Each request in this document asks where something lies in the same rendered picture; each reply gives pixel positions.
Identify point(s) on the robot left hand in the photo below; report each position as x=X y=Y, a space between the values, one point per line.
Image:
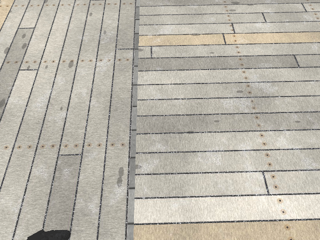
x=50 y=235

